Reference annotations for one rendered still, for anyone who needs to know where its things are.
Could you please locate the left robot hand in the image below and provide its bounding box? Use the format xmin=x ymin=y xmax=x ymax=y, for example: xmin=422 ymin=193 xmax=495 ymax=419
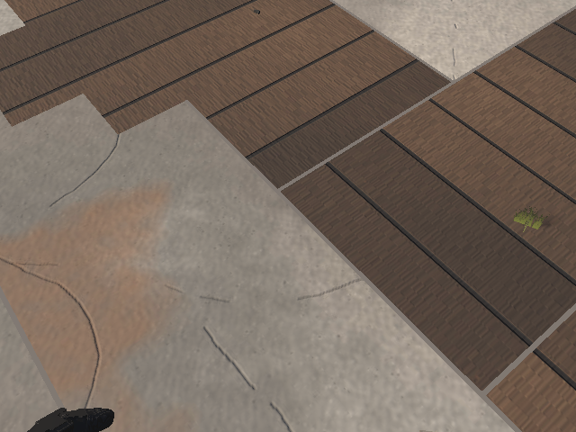
xmin=27 ymin=408 xmax=114 ymax=432

